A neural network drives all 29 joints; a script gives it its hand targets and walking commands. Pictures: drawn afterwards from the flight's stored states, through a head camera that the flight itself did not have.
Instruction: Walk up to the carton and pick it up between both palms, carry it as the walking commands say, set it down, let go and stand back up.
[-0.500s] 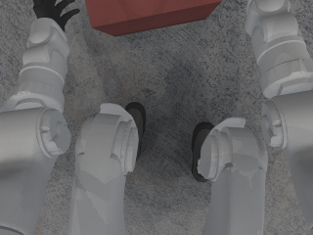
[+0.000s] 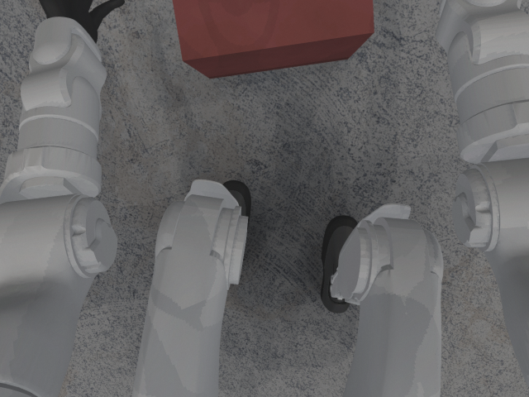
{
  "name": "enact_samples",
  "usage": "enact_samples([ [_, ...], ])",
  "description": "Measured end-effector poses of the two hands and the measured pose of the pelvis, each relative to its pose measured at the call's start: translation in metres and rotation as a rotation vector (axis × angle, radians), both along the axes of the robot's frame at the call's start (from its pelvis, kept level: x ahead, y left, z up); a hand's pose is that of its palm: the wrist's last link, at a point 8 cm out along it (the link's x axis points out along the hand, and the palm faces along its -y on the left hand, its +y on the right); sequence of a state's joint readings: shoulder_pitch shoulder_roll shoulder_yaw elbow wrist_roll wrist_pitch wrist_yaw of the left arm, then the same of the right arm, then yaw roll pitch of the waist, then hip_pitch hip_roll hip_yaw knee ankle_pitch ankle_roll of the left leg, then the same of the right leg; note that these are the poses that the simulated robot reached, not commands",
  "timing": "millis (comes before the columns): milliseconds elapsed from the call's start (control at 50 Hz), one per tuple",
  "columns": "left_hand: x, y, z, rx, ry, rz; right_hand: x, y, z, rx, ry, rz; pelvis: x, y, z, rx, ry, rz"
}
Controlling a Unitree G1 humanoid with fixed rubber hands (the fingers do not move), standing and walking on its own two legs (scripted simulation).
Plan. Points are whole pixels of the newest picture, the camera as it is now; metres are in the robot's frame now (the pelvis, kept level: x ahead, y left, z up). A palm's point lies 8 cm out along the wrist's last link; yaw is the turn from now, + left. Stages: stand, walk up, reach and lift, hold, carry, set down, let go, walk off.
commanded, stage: set down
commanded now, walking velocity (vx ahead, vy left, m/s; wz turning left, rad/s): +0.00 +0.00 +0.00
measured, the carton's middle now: (270, 0) +0.59 +0.08 -0.30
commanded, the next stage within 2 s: let go in 1.16 s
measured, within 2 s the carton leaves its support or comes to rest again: neither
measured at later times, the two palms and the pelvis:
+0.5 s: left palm out of the picture +0.49 +0.30 +0.01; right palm out of the picture +0.59 -0.13 +0.00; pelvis +0.02 +0.00 +0.10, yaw +0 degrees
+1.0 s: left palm out of the picture +0.49 +0.31 +0.16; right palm out of the picture +0.59 -0.13 +0.15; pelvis +0.04 +0.01 +0.24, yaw +0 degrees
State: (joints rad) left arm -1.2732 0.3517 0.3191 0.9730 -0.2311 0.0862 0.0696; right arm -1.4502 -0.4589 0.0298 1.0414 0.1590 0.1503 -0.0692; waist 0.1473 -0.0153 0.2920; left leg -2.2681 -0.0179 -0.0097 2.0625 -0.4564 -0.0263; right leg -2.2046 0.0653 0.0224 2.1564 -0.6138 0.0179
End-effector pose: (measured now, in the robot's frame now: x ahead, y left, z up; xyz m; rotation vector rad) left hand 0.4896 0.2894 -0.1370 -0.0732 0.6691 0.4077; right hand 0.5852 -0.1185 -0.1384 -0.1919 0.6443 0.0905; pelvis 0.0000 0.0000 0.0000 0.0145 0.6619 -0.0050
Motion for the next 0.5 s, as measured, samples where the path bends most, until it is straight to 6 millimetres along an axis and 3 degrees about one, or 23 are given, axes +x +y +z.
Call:
enact_samples([
  [220, 0.003, 0.006, 0.064, 0.0, -0.022, -0.004, 0.011, -0.002, 0.068, 0.01, -0.006, -0.014, 0.007, 0.003, 0.041, -0.015, 0.076, 0.008],
  [500, 0.001, 0.013, 0.143, 0.011, -0.032, -0.018, 0.009, -0.015, 0.139, 0.015, -0.014, 0.004, 0.018, 0.004, 0.104, -0.014, 0.147, 0.008],
])
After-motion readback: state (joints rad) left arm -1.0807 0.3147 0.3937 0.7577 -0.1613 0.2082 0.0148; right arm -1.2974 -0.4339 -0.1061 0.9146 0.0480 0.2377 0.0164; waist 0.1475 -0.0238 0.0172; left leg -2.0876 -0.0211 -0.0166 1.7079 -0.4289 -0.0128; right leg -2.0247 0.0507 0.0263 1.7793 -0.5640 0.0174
